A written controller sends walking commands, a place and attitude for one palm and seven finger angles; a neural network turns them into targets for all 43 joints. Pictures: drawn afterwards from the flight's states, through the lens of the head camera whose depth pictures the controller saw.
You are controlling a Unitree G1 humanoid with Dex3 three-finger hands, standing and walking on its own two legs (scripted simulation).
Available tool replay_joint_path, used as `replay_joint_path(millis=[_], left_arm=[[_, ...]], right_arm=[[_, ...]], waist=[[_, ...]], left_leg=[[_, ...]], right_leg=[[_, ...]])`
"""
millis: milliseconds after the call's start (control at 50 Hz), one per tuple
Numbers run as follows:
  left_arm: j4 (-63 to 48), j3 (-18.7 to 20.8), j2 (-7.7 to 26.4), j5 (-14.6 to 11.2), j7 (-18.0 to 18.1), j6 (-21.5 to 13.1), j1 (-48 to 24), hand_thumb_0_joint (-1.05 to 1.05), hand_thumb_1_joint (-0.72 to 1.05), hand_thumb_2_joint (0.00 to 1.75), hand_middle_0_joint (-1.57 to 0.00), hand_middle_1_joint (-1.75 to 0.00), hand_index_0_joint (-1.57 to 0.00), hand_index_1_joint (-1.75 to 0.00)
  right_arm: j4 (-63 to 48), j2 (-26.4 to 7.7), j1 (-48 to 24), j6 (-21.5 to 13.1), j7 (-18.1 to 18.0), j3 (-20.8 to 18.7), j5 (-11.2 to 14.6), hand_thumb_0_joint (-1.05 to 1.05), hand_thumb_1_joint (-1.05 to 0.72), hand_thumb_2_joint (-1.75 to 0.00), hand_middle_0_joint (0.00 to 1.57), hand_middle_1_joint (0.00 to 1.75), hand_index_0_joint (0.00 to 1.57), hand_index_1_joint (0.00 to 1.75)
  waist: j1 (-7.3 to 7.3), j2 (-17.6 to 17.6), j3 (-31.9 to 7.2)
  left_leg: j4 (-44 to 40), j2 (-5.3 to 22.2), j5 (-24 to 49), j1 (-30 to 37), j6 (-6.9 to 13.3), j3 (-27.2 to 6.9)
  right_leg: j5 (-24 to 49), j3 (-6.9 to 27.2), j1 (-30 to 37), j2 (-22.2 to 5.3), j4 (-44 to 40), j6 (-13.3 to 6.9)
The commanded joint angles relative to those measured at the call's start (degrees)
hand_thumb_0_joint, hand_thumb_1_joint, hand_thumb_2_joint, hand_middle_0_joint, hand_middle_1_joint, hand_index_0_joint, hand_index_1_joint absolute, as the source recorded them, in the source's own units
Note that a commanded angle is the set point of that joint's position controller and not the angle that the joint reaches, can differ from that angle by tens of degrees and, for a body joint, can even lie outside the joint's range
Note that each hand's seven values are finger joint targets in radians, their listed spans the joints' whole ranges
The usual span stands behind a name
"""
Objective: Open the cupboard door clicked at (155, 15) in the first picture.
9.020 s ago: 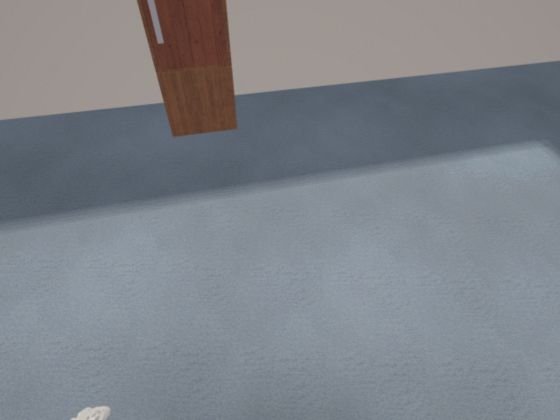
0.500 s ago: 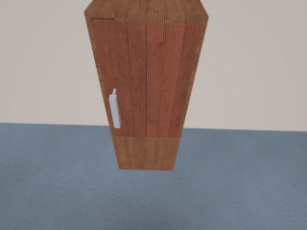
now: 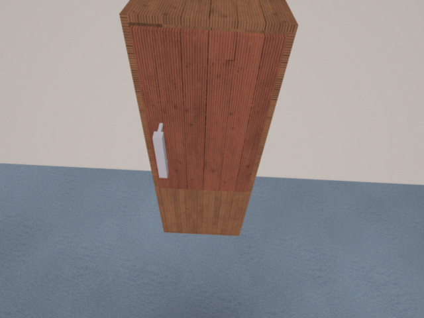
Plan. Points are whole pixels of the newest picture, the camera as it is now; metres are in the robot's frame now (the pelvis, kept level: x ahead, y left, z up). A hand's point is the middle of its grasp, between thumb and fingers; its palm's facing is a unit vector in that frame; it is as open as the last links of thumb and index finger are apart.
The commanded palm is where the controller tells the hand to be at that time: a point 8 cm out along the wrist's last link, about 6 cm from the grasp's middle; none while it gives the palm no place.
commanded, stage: look again from close up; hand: left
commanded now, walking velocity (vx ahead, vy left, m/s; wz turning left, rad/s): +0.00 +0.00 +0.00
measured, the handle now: (162, 151) +0.59 +0.19 -0.11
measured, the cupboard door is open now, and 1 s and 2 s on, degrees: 0 0 0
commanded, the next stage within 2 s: raise the hand with hooked fingers in 0.12 s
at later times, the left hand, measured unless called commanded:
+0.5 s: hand (138, 266) +0.22 +0.16 -0.03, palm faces +0.11 -0.99 -0.01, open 7.8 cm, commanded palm +0.13 +0.22 -0.07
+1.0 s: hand (128, 276) +0.22 +0.18 -0.08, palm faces +0.01 -1.00 -0.04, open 10.7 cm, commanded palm +0.18 +0.24 -0.07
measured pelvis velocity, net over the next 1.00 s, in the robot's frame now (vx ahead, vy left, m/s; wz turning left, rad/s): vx -0.01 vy -0.05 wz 0.03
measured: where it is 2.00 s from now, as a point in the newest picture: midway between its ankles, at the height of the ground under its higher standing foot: outside the picture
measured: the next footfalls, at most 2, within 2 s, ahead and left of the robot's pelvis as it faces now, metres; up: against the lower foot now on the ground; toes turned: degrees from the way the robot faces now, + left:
none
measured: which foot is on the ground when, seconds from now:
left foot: down 0.00-1.00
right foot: down 0.00-1.00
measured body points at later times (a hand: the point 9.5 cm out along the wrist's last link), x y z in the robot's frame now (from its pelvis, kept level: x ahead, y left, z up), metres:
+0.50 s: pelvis +0.00 -0.01 -0.05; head +0.03 -0.01 +0.40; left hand +0.21 +0.21 -0.03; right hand +0.17 -0.27 -0.12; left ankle +0.04 +0.08 -0.74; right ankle +0.00 -0.12 -0.74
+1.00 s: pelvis -0.01 -0.05 -0.12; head +0.08 -0.04 +0.32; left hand +0.21 +0.24 -0.08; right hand +0.18 -0.26 -0.22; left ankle +0.04 +0.08 -0.74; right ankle +0.00 -0.12 -0.74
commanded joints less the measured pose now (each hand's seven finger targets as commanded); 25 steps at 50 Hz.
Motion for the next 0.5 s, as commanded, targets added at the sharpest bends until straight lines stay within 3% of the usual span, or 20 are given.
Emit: replay_joint_path(millis=[0, 180, 200, 220, 240, 260, 280, 300, 320, 340, 360, 400, 420, 440, 460, 480], left_arm=[[-1.23, 0.73, 4.9, -0.21, 0.43, -0.62, 4.19, 0.0, 0.9, 0.9, -0.2, -0.3, -0.2, -0.3], [-1.03, 0.7, 5.12, -0.31, 0.48, -0.53, 3.33, 0.0, 0.9, 0.9, -0.2, -0.3, -0.2, -0.3], [0.48, 0.36, 7.44, 0.28, 2.5, -0.61, 4.85, 0.0, 0.9, 0.9, -0.2, -0.3, -0.2, -0.3], [-89.94, 4.91, 18.2, -12.07, 2.46, -12.21, -36.35, 0.0, 0.88, 0.89, -0.2, -0.32, -0.2, -0.32], [-77.17, 5.61, 15.55, -8.01, 5.55, -9.91, -15.16, 0.0, 0.85, 0.88, -0.2, -0.33, -0.2, -0.33], [-65.81, -1.49, 4.22, -7.85, 7.55, -2.06, 1.48, 0.0, 0.83, 0.87, -0.21, -0.34, -0.21, -0.34], [-63.63, -6.1, -3.29, -10.06, 6.56, -0.39, 3.4, 0.0, 0.81, 0.86, -0.21, -0.36, -0.21, -0.36], [-67.72, -3.98, 0.38, -11.13, 5.96, -3.07, -0.91, 0.0, 0.78, 0.85, -0.21, -0.37, -0.21, -0.37], [-65.49, -2.81, 2.02, -10.17, 5.15, -5.61, -0.68, 0.0, 0.76, 0.84, -0.21, -0.39, -0.21, -0.39], [-59.9, -2.31, 0.21, -10.04, 3.6, -8.64, 1.5, 0.0, 0.74, 0.83, -0.21, -0.4, -0.21, -0.4], [-54.48, -1.21, -0.94, -10.06, 0.98, -12.16, 4.79, 0.0, 0.71, 0.82, -0.21, -0.42, -0.21, -0.42], [-51.54, 1.59, -1.61, -11.79, -5.24, -21.22, 12.68, 0.0, 0.67, 0.8, -0.22, -0.45, -0.22, -0.45], [-51.81, 3.99, -0.29, -12.88, -8.74, -25.84, 15.43, 0.0, 0.64, 0.79, -0.22, -0.47, -0.22, -0.47], [-52.37, 6.42, 1.42, -13.66, -12.17, -30.46, 16.58, 0.0, 0.62, 0.78, -0.22, -0.48, -0.22, -0.48], [-50.23, 10.46, 5.38, -13.79, -15.79, -33.98, 17.77, 0.0, 0.6, 0.77, -0.22, -0.5, -0.22, -0.5], [-54.96, 12.49, 8.27, -13.99, -18.63, -37.87, 14.28, 0.0, 0.57, 0.76, -0.22, -0.51, -0.22, -0.51]], right_arm=[[-1.66, -5.18, 2.98, -1.27, -0.49, -1.06, -0.02, 0.0, -0.9, -0.9, 0.2, 0.3, 0.2, 0.3], [-0.88, -5.04, 2.62, -1.21, -0.58, -0.82, -0.03, 0.0, -0.9, -0.9, 0.2, 0.3, 0.2, 0.3], [-5.22, -7.93, -3.43, -0.9, -0.15, -1.07, 0.42, 0.0, -0.9, -0.9, 0.2, 0.3, 0.2, 0.3], [-27.21, -17.08, -1.55, -8.86, -2.6, -1.97, 3.05, 0.0, -0.9, -0.9, 0.2, 0.3, 0.2, 0.3], [-22.88, -12.94, -5.74, -14.54, -3.93, -0.25, 3.49, 0.0, -0.9, -0.9, 0.2, 0.3, 0.2, 0.3], [-22.62, -9.71, -5.7, -16.53, -3.71, -1.08, 4.29, 0.0, -0.9, -0.9, 0.2, 0.3, 0.2, 0.3], [-21.9, -10.77, -3.72, -17.49, -3.49, -1.03, 4.57, 0.0, -0.9, -0.9, 0.2, 0.3, 0.2, 0.3], [-24.72, -13.01, -4.72, -18.38, -3.76, -1.77, 4.35, 0.0, -0.9, -0.9, 0.2, 0.3, 0.2, 0.3], [-25.64, -14.37, -4.59, -18.92, -3.65, -2.46, 3.22, 0.0, -0.9, -0.9, 0.2, 0.3, 0.2, 0.3], [-26.79, -14.45, -4.45, -18.91, -3.33, -3.08, 2.21, 0.0, -0.9, -0.9, 0.2, 0.3, 0.2, 0.3], [-28.36, -14.4, -4.84, -19.2, -2.44, -3.83, 1.97, 0.0, -0.9, -0.9, 0.2, 0.3, 0.2, 0.3], [-31.53, -13.4, -6.65, -19.59, -0.79, -5.21, 0.95, 0.0, -0.9, -0.9, 0.2, 0.3, 0.2, 0.3], [-33.12, -13.11, -7.69, -19.4, 0.08, -5.87, 0.73, 0.0, -0.9, -0.9, 0.2, 0.3, 0.2, 0.3], [-34.28, -13.01, -8.7, -19.08, 0.89, -6.43, 0.65, 0.0, -0.9, -0.9, 0.2, 0.3, 0.2, 0.3], [-35.1, -13.14, -8.98, -18.32, 1.98, -6.95, 0.89, 0.0, -0.9, -0.9, 0.2, 0.3, 0.2, 0.3], [-36.99, -13.21, -10.48, -17.89, 2.59, -7.33, 0.61, 0.0, -0.9, -0.9, 0.2, 0.3, 0.2, 0.3]], waist=[[-0.02, 1.84, 2.78], [0.07, 1.08, 3.85], [1.72, 2.65, 8.22], [-7.56, 12.51, -20.89], [-0.85, 16.25, -21.6], [-2.33, 12.52, -11.06], [-2.65, 8.28, -2.4], [-3.57, 6.01, 2.02], [-4.83, -0.68, 1.51], [-5.28, -8.21, 2.66], [-3.29, -9.78, 1.47], [0.82, -14.16, -4.72], [2.64, -12.24, -7.43], [3.5, -9.65, -10.38], [4.82, -4.12, -11.71], [4.86, -0.28, -15.15]], left_leg=[[-8.2, 7.43, -4.05, 0.96, -0.42, -8.67], [-7.84, 7.12, -1.31, 1.98, -0.63, -7.77], [2.24, 7.32, -0.5, -1.26, -2.87, -5.71], [-2.9, 0.67, 2.42, 16.23, -2.4, -6.5], [-4.8, 3.78, 1.02, 16.19, -3.02, -8.55], [-7.42, 4.29, -7.96, 6.29, -4.06, -10.62], [-5.82, 3.13, -11.71, 0.77, -3.02, -10.58], [-3.05, 2.45, -13.89, -3.24, -2.8, -11.53], [0.44, 1.95, -13.92, -5.57, -2.49, -11.52], [4.8, 1.53, -13.45, -8.98, -2.41, -11.56], [8.71, 0.69, -12.52, -12.66, -2.89, -10.85], [17.16, 0.62, -9.29, -18.87, -3.38, -9.03], [20.56, 0.22, -7.55, -21.89, -3.75, -8.29], [24.12, 0.01, -4.66, -24.07, -3.99, -7.85], [27.42, -0.19, -2.07, -25.98, -4.41, -7.62], [30.65, -0.28, -0.84, -28.22, -4.3, -7.31]], right_leg=[[2.64, 5.21, -1.88, -4.23, -5.23, -2.06], [3.17, 5.61, -1.58, -4.47, -6.15, -2.03], [6.51, 7.58, -5.02, -6.26, -7.71, -2.19], [7.31, 0.86, -0.02, 0.24, -0.86, -2.26], [0.9, -0.25, -2.36, 1.51, 4.74, -3.25], [-5.08, -1.9, -9.1, 1.84, 6.24, -2.16], [-3.55, -2.28, -10.57, 1.79, 5.46, -2.08], [-4.99, -2.49, -12.54, 1.85, 4.14, -1.75], [-7.2, -2.64, -15.67, 2.05, 4.45, -1.49], [-9.36, -3.43, -20.52, 2.43, 6.59, -1.25], [-11.12, -3.58, -23.35, 2.42, 9.41, -1.48], [-12.82, -3.29, -28.77, 2.58, 17.08, -2.02], [-11.92, -2.6, -29.59, 2.52, 20.5, -2.39], [-8.38, -1.99, -30.15, 2.56, 24.36, -2.76], [-4.51, -0.61, -30.91, 2.34, 28.24, -3.44], [-2.25, 0.12, -32.31, 1.93, 31.72, -3.6]])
